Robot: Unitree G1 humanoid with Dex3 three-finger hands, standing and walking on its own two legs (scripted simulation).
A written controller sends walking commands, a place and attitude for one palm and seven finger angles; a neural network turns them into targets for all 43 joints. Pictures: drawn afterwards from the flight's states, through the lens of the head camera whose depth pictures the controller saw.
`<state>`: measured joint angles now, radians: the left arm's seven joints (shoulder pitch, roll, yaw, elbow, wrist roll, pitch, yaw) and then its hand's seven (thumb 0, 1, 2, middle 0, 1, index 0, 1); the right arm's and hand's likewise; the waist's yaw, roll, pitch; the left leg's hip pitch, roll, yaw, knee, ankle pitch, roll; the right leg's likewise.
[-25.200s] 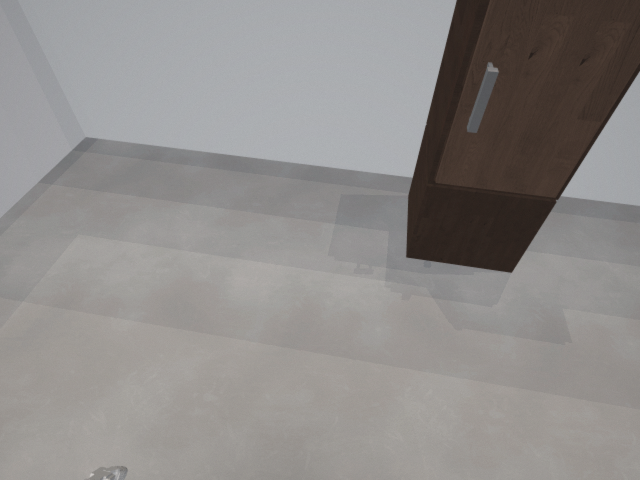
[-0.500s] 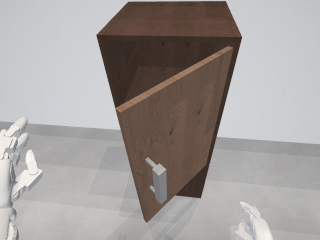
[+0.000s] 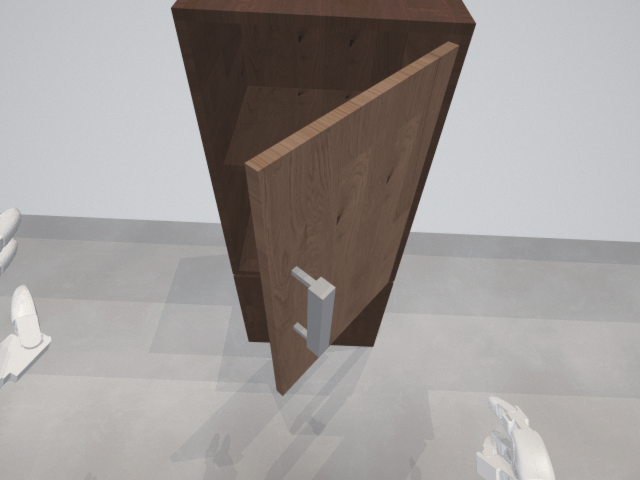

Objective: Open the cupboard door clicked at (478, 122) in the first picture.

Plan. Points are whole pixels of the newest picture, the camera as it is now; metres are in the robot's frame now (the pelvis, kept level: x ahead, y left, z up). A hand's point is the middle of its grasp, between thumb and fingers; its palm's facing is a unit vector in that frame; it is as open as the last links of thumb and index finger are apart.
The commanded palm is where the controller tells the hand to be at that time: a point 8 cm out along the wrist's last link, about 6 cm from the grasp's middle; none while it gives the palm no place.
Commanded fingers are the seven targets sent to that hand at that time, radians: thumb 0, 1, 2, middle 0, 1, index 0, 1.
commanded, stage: step back with the hand held close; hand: left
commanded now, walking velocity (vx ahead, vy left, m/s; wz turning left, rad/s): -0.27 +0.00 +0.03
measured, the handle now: (309, 312) +0.35 +0.04 -0.03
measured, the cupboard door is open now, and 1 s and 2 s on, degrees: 50 50 50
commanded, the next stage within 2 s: stop stepping back and stand still in 0.66 s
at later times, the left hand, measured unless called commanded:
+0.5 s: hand out of the picture +0.13 +0.30 +0.17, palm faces +0.48 -0.74 -0.47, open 7.4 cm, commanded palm +0.05 +0.33 +0.18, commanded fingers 0.00 0.90 0.90 -0.20 -0.30 -0.20 -0.30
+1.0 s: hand out of the picture +0.06 +0.25 +0.17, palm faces +0.31 -0.79 -0.53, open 7.4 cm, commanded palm -0.01 +0.29 +0.18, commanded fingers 0.00 0.90 0.90 -0.20 -0.30 -0.20 -0.30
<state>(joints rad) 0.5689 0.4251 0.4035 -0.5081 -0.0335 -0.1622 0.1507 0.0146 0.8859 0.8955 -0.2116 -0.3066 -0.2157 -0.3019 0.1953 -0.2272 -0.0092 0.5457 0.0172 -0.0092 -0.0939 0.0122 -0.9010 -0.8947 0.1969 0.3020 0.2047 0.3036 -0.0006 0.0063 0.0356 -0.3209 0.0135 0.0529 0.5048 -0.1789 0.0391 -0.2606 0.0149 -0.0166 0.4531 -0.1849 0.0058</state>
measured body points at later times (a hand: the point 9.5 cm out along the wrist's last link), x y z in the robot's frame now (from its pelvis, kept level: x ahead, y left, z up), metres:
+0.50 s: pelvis -0.07 +0.02 -0.01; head -0.04 +0.05 +0.44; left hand +0.10 +0.34 +0.19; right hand +0.12 -0.20 -0.08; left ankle +0.06 +0.09 -0.74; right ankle -0.09 -0.12 -0.68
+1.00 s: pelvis -0.15 +0.00 -0.01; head -0.15 +0.01 +0.44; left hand +0.03 +0.29 +0.20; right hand -0.02 -0.26 -0.08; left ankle -0.01 +0.09 -0.72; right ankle -0.21 -0.10 -0.74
